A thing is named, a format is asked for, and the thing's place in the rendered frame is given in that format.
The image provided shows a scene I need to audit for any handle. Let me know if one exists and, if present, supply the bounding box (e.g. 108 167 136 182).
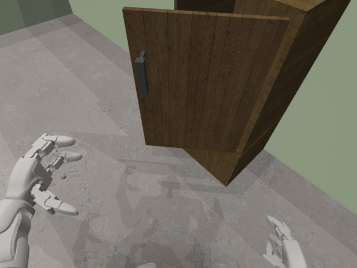
134 51 149 97

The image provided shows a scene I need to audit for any robot right hand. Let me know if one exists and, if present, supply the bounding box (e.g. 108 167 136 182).
263 215 308 268

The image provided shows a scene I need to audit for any robot left hand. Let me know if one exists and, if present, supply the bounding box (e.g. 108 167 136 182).
6 133 83 216

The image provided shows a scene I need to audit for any cupboard door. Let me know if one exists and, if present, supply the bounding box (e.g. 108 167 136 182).
122 7 290 153

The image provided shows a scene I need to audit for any robot left forearm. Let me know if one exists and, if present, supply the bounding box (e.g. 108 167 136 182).
0 198 35 268

